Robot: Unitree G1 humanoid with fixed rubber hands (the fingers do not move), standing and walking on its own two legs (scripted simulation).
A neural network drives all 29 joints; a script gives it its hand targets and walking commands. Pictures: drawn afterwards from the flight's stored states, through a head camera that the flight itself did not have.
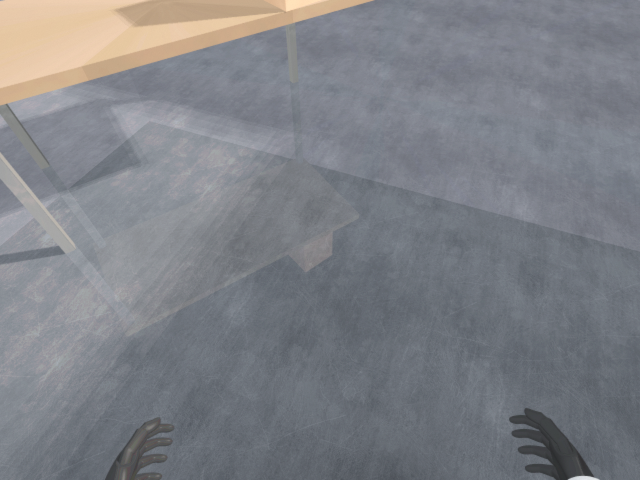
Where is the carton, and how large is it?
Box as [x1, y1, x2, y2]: [264, 0, 319, 11]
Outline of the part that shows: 264,0 286,11 319,0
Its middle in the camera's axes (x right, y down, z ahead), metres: -0.09 -1.03 +1.35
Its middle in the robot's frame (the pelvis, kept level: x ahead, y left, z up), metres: +1.73 +0.09 +0.06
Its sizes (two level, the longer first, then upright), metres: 0.239 0.198 0.285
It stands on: a table, 0.68 m high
